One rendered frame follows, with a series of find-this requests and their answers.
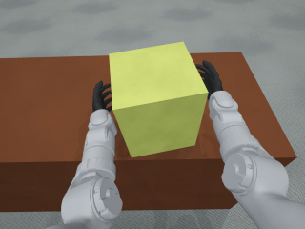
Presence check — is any robot left hand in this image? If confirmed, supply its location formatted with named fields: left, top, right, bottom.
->
left=92, top=81, right=112, bottom=112

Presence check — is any robot right upper arm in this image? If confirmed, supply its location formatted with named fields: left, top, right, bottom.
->
left=221, top=151, right=305, bottom=229

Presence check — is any pedestal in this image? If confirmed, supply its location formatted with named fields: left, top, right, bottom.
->
left=0, top=52, right=297, bottom=213

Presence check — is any carton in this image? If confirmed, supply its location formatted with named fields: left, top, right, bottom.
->
left=109, top=41, right=209, bottom=158

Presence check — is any robot left forearm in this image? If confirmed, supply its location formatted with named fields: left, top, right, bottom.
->
left=61, top=109, right=117, bottom=213

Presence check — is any robot right forearm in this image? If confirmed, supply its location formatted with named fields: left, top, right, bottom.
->
left=208, top=91, right=275, bottom=163

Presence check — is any robot right hand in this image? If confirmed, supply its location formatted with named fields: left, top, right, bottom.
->
left=195, top=60, right=224, bottom=100

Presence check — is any robot left upper arm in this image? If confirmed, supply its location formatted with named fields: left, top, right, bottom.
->
left=45, top=177, right=123, bottom=229

